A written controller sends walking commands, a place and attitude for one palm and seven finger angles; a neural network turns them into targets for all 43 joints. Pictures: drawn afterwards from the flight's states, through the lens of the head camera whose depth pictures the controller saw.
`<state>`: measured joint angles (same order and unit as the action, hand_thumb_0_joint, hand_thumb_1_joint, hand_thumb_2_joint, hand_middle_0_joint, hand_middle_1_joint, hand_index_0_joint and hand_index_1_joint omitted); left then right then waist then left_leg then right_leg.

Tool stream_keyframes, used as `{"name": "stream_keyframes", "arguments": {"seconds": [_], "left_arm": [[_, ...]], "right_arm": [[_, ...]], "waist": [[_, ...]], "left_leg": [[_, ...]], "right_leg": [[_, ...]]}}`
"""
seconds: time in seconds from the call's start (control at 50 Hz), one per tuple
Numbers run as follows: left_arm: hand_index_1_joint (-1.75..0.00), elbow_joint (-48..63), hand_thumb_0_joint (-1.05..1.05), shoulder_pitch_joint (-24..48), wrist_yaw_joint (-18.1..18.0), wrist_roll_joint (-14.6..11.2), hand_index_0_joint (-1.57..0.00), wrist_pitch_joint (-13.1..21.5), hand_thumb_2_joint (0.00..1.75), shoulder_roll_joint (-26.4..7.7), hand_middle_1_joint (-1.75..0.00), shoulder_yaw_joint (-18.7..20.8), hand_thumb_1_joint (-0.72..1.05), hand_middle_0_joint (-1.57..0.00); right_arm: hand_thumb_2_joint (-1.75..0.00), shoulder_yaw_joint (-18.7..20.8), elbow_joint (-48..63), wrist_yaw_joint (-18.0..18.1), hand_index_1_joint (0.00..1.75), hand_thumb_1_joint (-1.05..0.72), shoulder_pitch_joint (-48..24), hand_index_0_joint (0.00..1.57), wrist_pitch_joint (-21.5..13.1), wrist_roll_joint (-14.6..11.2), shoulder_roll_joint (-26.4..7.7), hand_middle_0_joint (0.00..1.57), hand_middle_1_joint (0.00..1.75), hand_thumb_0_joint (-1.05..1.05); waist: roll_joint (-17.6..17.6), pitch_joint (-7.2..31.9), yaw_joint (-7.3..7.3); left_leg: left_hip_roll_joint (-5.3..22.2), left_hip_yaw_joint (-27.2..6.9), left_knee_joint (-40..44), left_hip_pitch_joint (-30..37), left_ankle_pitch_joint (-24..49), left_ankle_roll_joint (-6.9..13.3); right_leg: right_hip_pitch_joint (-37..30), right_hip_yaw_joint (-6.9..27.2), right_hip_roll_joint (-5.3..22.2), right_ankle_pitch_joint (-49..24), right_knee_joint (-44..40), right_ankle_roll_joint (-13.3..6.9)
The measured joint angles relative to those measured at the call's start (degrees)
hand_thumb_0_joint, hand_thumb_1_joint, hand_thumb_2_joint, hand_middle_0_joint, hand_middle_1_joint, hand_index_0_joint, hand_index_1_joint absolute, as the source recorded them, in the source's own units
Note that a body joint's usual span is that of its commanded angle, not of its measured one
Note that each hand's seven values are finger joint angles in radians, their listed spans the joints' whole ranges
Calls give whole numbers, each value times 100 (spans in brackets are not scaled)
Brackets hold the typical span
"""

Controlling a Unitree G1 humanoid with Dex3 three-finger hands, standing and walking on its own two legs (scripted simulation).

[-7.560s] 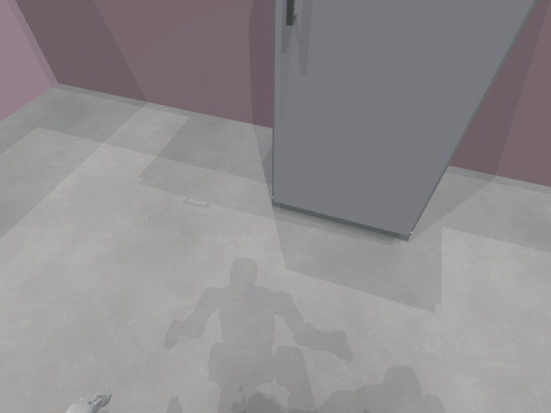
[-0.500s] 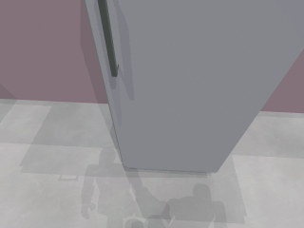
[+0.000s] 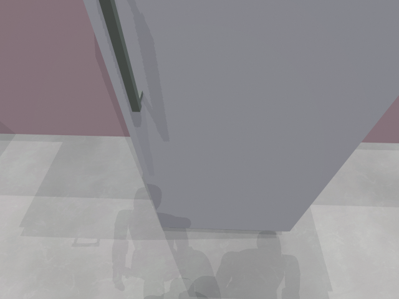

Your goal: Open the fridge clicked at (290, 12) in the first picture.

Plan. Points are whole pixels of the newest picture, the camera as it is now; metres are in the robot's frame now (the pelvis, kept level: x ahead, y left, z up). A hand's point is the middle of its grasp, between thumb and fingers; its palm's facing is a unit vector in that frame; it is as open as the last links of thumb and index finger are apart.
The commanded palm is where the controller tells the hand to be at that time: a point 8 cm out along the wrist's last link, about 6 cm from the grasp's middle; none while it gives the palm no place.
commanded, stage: come to a stop and stand still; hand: left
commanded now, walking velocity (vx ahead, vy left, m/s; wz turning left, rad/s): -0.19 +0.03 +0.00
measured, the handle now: (121, 39) +0.47 +0.16 +0.27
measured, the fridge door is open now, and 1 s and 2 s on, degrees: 0 0 0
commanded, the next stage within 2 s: look again from close up in 1.74 s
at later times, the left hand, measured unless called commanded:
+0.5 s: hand out of the picture +0.02 +0.18 -0.16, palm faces +0.03 -0.98 -0.22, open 7.4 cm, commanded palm none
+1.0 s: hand out of the picture -0.05 +0.17 -0.16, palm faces +0.01 -0.99 -0.15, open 7.4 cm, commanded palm none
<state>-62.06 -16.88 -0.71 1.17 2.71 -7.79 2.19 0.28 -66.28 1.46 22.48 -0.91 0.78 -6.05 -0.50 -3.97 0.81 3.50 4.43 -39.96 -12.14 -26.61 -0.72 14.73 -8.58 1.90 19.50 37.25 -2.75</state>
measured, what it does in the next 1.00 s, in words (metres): steps on the spot: left foot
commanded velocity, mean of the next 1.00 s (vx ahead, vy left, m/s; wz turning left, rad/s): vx -0.03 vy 0.01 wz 0.00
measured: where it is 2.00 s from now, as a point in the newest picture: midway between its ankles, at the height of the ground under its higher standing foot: outside the picture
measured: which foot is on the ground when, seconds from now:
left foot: up 0.00-0.12, down 0.14-1.00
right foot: down 0.00-1.00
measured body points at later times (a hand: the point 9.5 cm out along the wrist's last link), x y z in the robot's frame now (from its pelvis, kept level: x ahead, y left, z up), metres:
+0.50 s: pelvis -0.01 +0.01 +0.01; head +0.01 +0.00 +0.46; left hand +0.02 +0.24 -0.14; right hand +0.05 -0.22 -0.14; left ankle +0.01 +0.13 -0.72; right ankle -0.02 -0.08 -0.72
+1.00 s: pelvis -0.03 +0.02 +0.02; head -0.01 +0.02 +0.47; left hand -0.05 +0.22 -0.14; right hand -0.07 -0.18 -0.14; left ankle +0.01 +0.13 -0.72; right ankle -0.02 -0.08 -0.72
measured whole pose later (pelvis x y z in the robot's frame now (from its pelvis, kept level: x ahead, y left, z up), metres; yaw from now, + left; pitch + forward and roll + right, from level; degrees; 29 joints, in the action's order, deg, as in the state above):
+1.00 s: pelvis -0.03 +0.02 +0.02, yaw +0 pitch -1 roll +0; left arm -63.1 -19.1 -1.5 1.1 1.2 -7.2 -0.7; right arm -0.1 -63.7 0.8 20.6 -0.4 1.2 -5.6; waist 0.3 -3.2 0.5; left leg 2.4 6.2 -25.8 -13.8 -10.7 0.6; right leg 10.7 -8.9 1.6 13.5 25.4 -1.7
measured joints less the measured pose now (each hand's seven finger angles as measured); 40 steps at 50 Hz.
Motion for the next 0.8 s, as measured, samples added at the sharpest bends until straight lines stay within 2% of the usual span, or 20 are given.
{"name": "stream_keyframes", "arguments": {"seconds": [0.04, 0.08, 0.12, 0.14, 0.16, 0.24, 0.4, 0.66, 0.8], "left_arm": [[-29, 3, 2, 69, -101, 21, -20, 32, 90, 14, -30, -25, 92, -20], [-29, 8, 2, 122, -157, 39, -20, 10, 90, 0, -30, -42, 93, -20], [-29, 21, 2, 140, -195, 21, -20, -54, 90, -16, -30, -59, 93, -20], [-29, 28, 2, 134, -200, -1, -20, -98, 90, -11, -30, -65, 93, -20], [-29, 22, 2, 138, -200, -15, -20, -152, 90, -15, -30, -63, 93, -20], [-29, 16, 2, 183, -222, -6, -20, -331, 90, -45, -30, -28, 93, -20], [-29, 178, 2, 202, -179, 23, -20, -281, 90, -118, -30, -32, 92, -20], [-29, 43, 1, 113, -94, 2, -20, -251, 90, -140, -30, -163, 92, -20], [-29, -117, 1, -29, -82, -25, -20, -229, 90, -70, -30, -196, 91, -20]], "right_arm": [[-90, 15, -101, 24, 30, -91, -69, 20, 118, -35, 27, 20, 30, 1], [-90, 38, -98, 34, 30, -91, -233, 20, 162, -67, 46, 20, 30, 1], [-90, 55, -10, 43, 30, -91, -425, 20, 146, -78, 46, 20, 30, 1], [-90, 64, 54, 48, 30, -91, -509, 20, 122, -73, 29, 20, 30, 1], [-90, 79, 97, 57, 30, -91, -609, 20, 101, -60, 29, 20, 30, 1], [-90, 129, 216, 133, 30, -95, -849, 20, 125, 5, -106, 20, 30, 3], [-90, 178, 561, 88, 30, -93, -1186, 20, 116, 5, -287, 20, 30, 2], [-90, 53, 372, -15, 30, -95, -930, 20, 121, 24, -319, 20, 30, 0], [-90, -39, 125, -46, 30, -93, -563, 20, 117, 27, -158, 20, 30, 0]], "waist": [[-30, 11, -38], [23, -15, -80], [95, -40, -106], [94, -45, -113], [134, -56, -128], [269, -10, -190], [182, 47, -192], [134, 243, -185], [173, 209, -162]], "left_leg": [[-10, -36, -434, -233, -305, 16], [-34, -9, -384, -371, -243, 29], [-51, 56, 213, -349, 405, 19], [-26, 79, 542, -298, 1021, 25], [-21, 127, 618, -238, 1142, 19], [-99, 283, 785, -99, 861, 30], [-84, 357, 1031, -101, 1101, 39], [-78, 301, 1558, 34, 1558, 56], [-76, 262, 1665, 16, 1663, 68]], "right_leg": [[-160, -98, -12, 246, -127, -31], [-272, -118, -10, 251, -289, -35], [-303, -85, -7, 220, -337, -12], [-295, -71, -32, 241, -297, 9], [-288, -26, -29, 279, -237, 33], [-302, 115, 43, 258, -295, 91], [-249, 178, 7, -7, -504, 81], [-441, 100, -66, -484, -1108, 61], [-476, 56, -87, -623, -1297, 62]]}}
